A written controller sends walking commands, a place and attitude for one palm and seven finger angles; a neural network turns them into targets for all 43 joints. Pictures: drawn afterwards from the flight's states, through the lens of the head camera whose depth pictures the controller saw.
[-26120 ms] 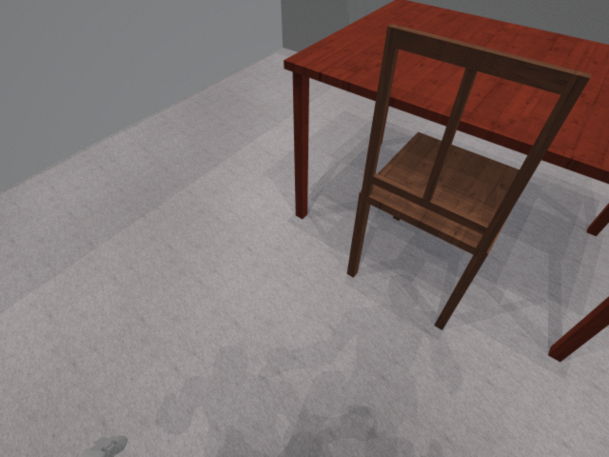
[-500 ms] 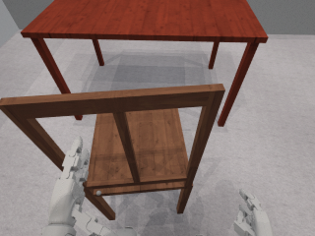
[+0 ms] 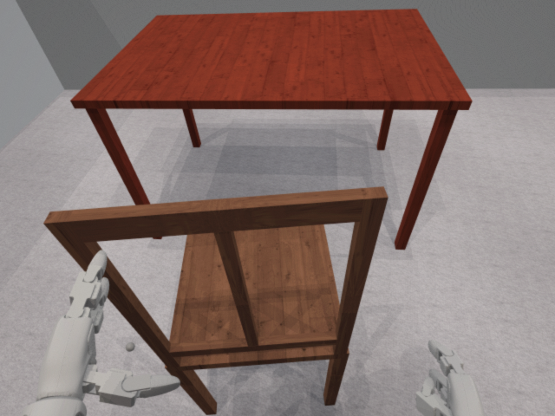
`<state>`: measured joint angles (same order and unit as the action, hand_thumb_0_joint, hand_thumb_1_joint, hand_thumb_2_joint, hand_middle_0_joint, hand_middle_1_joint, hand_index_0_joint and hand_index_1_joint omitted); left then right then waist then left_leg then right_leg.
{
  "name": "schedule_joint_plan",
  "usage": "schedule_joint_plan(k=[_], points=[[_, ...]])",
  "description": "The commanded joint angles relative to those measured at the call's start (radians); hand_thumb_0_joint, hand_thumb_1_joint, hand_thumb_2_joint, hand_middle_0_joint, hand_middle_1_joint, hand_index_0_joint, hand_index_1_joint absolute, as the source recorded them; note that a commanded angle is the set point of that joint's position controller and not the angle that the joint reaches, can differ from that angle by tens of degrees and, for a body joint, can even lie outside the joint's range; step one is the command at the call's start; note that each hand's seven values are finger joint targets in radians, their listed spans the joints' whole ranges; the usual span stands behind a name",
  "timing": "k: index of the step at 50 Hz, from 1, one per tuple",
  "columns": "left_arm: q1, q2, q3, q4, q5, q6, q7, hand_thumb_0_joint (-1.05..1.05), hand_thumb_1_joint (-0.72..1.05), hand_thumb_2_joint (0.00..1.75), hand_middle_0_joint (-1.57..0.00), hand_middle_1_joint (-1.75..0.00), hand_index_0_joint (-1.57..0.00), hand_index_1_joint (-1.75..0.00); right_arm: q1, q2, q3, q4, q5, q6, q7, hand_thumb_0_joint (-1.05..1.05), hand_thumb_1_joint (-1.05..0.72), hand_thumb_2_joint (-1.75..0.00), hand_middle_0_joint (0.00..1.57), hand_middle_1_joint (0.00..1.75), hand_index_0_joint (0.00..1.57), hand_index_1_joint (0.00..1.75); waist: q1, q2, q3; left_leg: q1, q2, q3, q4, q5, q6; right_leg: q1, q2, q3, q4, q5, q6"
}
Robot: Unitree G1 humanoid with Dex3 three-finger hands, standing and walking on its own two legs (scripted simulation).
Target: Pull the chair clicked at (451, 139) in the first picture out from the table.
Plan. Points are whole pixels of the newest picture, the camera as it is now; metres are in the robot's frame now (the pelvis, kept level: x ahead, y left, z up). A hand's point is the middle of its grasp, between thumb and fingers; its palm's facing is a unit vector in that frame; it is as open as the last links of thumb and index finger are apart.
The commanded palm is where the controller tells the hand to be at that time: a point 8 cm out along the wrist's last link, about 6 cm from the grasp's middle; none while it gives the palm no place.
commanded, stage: draw the hand back to the body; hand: left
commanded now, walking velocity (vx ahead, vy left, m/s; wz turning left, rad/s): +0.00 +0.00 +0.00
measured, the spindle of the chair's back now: (241, 297) +0.31 +0.10 -0.03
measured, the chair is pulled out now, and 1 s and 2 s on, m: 0.53 0.53 0.52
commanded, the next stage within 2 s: step back with the hand held close in 0.84 s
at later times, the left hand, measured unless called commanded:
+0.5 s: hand (56, 316) +0.19 +0.26 +0.14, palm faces +0.33 -0.78 -0.53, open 6.9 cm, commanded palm +0.16 +0.31 +0.20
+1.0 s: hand (52, 307) +0.19 +0.26 +0.16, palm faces +0.41 -0.78 -0.47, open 6.4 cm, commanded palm +0.15 +0.30 +0.20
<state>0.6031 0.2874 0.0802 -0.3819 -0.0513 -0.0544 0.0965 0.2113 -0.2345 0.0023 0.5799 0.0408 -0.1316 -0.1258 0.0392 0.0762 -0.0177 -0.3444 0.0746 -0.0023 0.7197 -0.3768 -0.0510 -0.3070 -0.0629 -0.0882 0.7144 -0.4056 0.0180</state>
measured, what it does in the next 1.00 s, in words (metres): stands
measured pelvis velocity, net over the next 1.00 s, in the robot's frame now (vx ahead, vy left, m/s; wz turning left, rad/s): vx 0.01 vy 0.00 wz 0.00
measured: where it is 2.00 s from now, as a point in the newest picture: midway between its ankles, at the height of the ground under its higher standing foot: outside the picture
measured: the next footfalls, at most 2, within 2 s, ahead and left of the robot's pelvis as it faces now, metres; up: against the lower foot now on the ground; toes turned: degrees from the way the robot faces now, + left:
none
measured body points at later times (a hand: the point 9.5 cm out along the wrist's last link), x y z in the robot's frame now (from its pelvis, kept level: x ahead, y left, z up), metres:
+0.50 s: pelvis +0.02 +0.01 +0.02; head +0.02 -0.03 +0.47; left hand +0.16 +0.30 +0.17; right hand +0.22 -0.20 -0.07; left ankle +0.00 +0.15 -0.72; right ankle -0.02 -0.13 -0.72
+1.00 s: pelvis +0.01 +0.00 +0.02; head +0.01 -0.03 +0.47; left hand +0.16 +0.30 +0.18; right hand +0.21 -0.22 -0.07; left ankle +0.00 +0.15 -0.72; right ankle -0.02 -0.13 -0.72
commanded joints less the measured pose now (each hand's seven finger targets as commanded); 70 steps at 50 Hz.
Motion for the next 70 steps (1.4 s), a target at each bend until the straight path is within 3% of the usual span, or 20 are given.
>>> schedule_joint_plan(k=[1, 8, 9, 13, 19, 23, 25, 28, 34, 48, 49, 50, 52, 53, 55, 57, 59, 63, 64, 70], points=[[-0.093, 0.190, 0.191, -0.251, 0.006, -0.065, 0.062, 0.00, 0.10, 0.51, -0.09, -0.14, -0.09, -0.14, -0.125, -0.076, -0.017, -0.150, -0.013, -0.056, -0.010, 0.00, -0.90, -0.90, 0.20, 0.30, 0.20, 0.30, 0.017, -0.022, -0.032, 0.138, -0.041, 0.005, -0.171, 0.167, 0.066, 0.033, -0.011, 0.029, -0.230, 0.213, -0.034], [-0.159, 0.235, 0.259, -0.313, 0.004, -0.065, 0.080, 0.00, 0.36, 0.64, -0.13, -0.19, -0.13, -0.19, -0.132, -0.086, -0.011, -0.111, -0.023, -0.075, -0.003, 0.00, -0.90, -0.90, 0.20, 0.30, 0.20, 0.30, 0.021, -0.005, -0.050, 0.239, -0.029, 0.002, -0.245, 0.270, 0.063, 0.123, -0.001, 0.020, -0.269, 0.315, -0.040], [-0.169, 0.252, 0.277, -0.318, 0.005, -0.059, 0.081, 0.00, 0.39, 0.65, -0.13, -0.19, -0.13, -0.19, -0.142, -0.091, -0.008, -0.104, -0.021, -0.077, 0.000, 0.00, -0.90, -0.90, 0.20, 0.30, 0.20, 0.30, 0.025, 0.037, -0.045, 0.237, -0.031, -0.002, -0.254, 0.277, 0.057, 0.140, 0.003, 0.026, -0.277, 0.315, -0.046], [-0.220, 0.281, 0.318, -0.348, 0.000, -0.058, 0.090, 0.00, 0.54, 0.73, -0.15, -0.22, -0.15, -0.22, -0.142, -0.095, -0.008, -0.092, -0.026, -0.084, 0.002, 0.00, -0.90, -0.90, 0.20, 0.30, 0.20, 0.30, 0.026, 0.003, -0.073, 0.283, -0.026, 0.003, -0.273, 0.315, 0.061, 0.173, 0.001, 0.021, -0.287, 0.353, -0.042], [-0.260, 0.343, 0.399, -0.381, -0.001, -0.044, 0.101, 0.00, 0.75, 0.83, -0.18, -0.27, -0.18, -0.27, -0.163, -0.097, 0.000, -0.068, -0.024, -0.099, 0.011, 0.00, -0.90, -0.90, 0.20, 0.30, 0.20, 0.30, 0.036, 0.091, -0.069, 0.297, -0.029, 0.001, -0.290, 0.337, 0.052, 0.212, 0.006, 0.031, -0.307, 0.364, -0.051], [-0.299, 0.348, 0.423, -0.373, -0.006, -0.046, 0.102, 0.00, 0.90, 0.90, -0.20, -0.30, -0.20, -0.30, -0.159, -0.103, -0.005, -0.060, -0.024, -0.106, 0.012, 0.00, -0.90, -0.90, 0.20, 0.30, 0.20, 0.30, 0.032, 0.036, -0.060, 0.308, -0.023, 0.002, -0.292, 0.339, 0.057, 0.208, 0.000, 0.025, -0.313, 0.376, -0.044], [-0.277, 0.289, 0.385, -0.296, -0.001, -0.039, 0.087, 0.00, 0.90, 0.90, -0.20, -0.30, -0.20, -0.30, -0.162, -0.099, -0.002, -0.057, -0.024, -0.105, 0.019, 0.00, -0.90, -0.90, 0.20, 0.30, 0.20, 0.30, 0.025, 0.000, -0.020, 0.299, -0.023, 0.008, -0.292, 0.323, 0.060, 0.192, 0.002, 0.017, -0.327, 0.370, -0.040], [-0.289, 0.268, 0.371, -0.247, -0.002, -0.047, 0.073, 0.00, 0.90, 0.90, -0.20, -0.30, -0.20, -0.30, -0.169, -0.112, -0.017, -0.054, -0.029, -0.093, 0.022, 0.00, -0.90, -0.90, 0.20, 0.30, 0.20, 0.30, 0.025, -0.051, -0.006, 0.300, -0.020, 0.013, -0.292, 0.304, 0.068, 0.181, 0.000, 0.018, -0.335, 0.364, -0.033], [-0.298, 0.296, 0.390, -0.288, 0.006, -0.063, 0.068, 0.00, 0.90, 0.90, -0.20, -0.30, -0.20, -0.30, -0.180, -0.109, -0.018, -0.056, -0.031, -0.094, 0.027, 0.00, -0.90, -0.90, 0.20, 0.30, 0.20, 0.30, 0.035, 0.022, -0.029, 0.300, -0.032, 0.014, -0.295, 0.306, 0.066, 0.202, -0.001, 0.032, -0.343, 0.360, -0.040], [-0.315, 0.284, 0.368, -0.336, 0.005, -0.084, 0.068, 0.00, 0.90, 0.90, -0.20, -0.30, -0.20, -0.30, -0.180, -0.111, -0.022, -0.068, -0.031, -0.102, 0.025, 0.00, -0.90, -0.90, 0.20, 0.30, 0.20, 0.30, 0.036, 0.025, -0.024, 0.309, -0.024, 0.015, -0.303, 0.282, 0.069, 0.189, -0.005, 0.031, -0.352, 0.328, -0.039], [-0.508, 0.433, 0.503, -0.345, -0.018, -0.130, 0.058, 0.00, 0.90, 0.90, -0.20, -0.30, -0.20, -0.30, -0.164, -0.106, -0.012, -0.118, -0.006, -0.060, 0.027, 0.00, -0.90, -0.90, 0.20, 0.30, 0.20, 0.30, -0.003, 0.053, 0.124, 0.240, -0.002, 0.008, -0.293, 0.201, 0.073, 0.059, -0.046, 0.148, -0.406, 0.388, -0.048], [-0.489, 0.430, 0.501, -0.322, -0.012, -0.145, 0.050, 0.00, 0.90, 0.90, -0.20, -0.30, -0.20, -0.30, -0.147, -0.099, -0.026, -0.093, -0.013, -0.050, 0.026, 0.00, -0.90, -0.90, 0.20, 0.30, 0.20, 0.30, -0.004, -0.030, 0.089, 0.218, -0.003, -0.001, -0.277, 0.184, 0.075, 0.084, -0.072, 0.153, -0.402, 0.431, -0.052], [-0.388, 0.353, 0.454, -0.272, -0.008, -0.138, 0.040, 0.00, 0.90, 0.90, -0.20, -0.30, -0.20, -0.30, -0.159, -0.098, -0.033, -0.100, -0.018, -0.038, 0.031, 0.00, -0.90, -0.90, 0.20, 0.30, 0.20, 0.30, -0.009, -0.121, 0.071, 0.225, 0.001, 0.001, -0.255, 0.224, 0.074, 0.091, -0.093, 0.158, -0.381, 0.491, -0.050], [-0.355, 0.329, 0.434, -0.286, -0.006, -0.139, 0.038, 0.00, 0.90, 0.90, -0.20, -0.30, -0.20, -0.30, -0.165, -0.102, -0.034, -0.110, -0.019, -0.032, 0.032, 0.00, -0.90, -0.90, 0.20, 0.30, 0.20, 0.30, -0.009, -0.108, 0.033, 0.238, 0.011, -0.003, -0.258, 0.284, 0.077, 0.109, -0.093, 0.148, -0.355, 0.523, -0.047], [-0.281, 0.309, 0.427, -0.329, -0.005, -0.151, 0.040, 0.00, 0.90, 0.90, -0.20, -0.30, -0.20, -0.30, -0.159, -0.107, -0.034, -0.123, -0.020, -0.030, 0.033, 0.00, -0.90, -0.90, 0.20, 0.30, 0.20, 0.30, -0.004, 0.004, -0.064, 0.276, 0.040, -0.020, -0.289, 0.426, 0.083, 0.156, -0.075, 0.112, -0.297, 0.524, -0.030], [-0.185, 0.311, 0.437, -0.371, -0.001, -0.153, 0.049, 0.00, 0.90, 0.90, -0.20, -0.30, -0.20, -0.30, -0.156, -0.109, -0.045, -0.137, -0.019, -0.022, 0.037, 0.00, -0.90, -0.90, 0.20, 0.30, 0.20, 0.30, 0.000, 0.031, -0.133, 0.289, 0.068, -0.034, -0.270, 0.552, 0.091, 0.173, -0.065, 0.100, -0.255, 0.542, -0.021], [-0.103, 0.317, 0.454, -0.392, 0.001, -0.155, 0.056, 0.00, 0.90, 0.90, -0.20, -0.30, -0.20, -0.30, -0.153, -0.111, -0.049, -0.144, -0.015, -0.018, 0.041, 0.00, -0.90, -0.90, 0.20, 0.30, 0.20, 0.30, -0.003, 0.050, -0.181, 0.278, 0.080, -0.052, -0.276, 0.575, 0.097, 0.188, -0.056, 0.091, -0.228, 0.509, -0.017], [-0.003, 0.325, 0.497, -0.394, 0.001, -0.162, 0.067, 0.00, 0.90, 0.90, -0.20, -0.30, -0.20, -0.30, -0.137, -0.103, -0.060, -0.153, -0.014, -0.006, 0.044, 0.00, -0.90, -0.90, 0.20, 0.30, 0.20, 0.30, -0.006, 0.013, -0.161, 0.171, 0.101, -0.075, -0.272, 0.483, 0.095, 0.156, -0.057, 0.081, -0.215, 0.418, -0.017], [0.037, 0.339, 0.528, -0.349, 0.001, -0.158, 0.071, 0.00, 0.90, 0.90, -0.20, -0.30, -0.20, -0.30, -0.138, -0.103, -0.068, -0.142, -0.009, -0.003, 0.043, 0.00, -0.90, -0.90, 0.20, 0.30, 0.20, 0.30, -0.010, 0.010, -0.161, 0.157, 0.094, -0.077, -0.280, 0.457, 0.095, 0.155, -0.053, 0.084, -0.219, 0.404, -0.020], [0.037, 0.309, 0.508, -0.253, -0.017, -0.157, 0.072, 0.00, 0.90, 0.90, -0.20, -0.30, -0.20, -0.30, -0.110, -0.088, -0.069, -0.140, -0.004, 0.013, 0.033, 0.00, -0.90, -0.90, 0.20, 0.30, 0.20, 0.30, -0.032, -0.100, -0.090, 0.063, 0.036, -0.040, -0.202, 0.153, 0.069, 0.046, -0.115, 0.147, -0.299, 0.313, -0.055]])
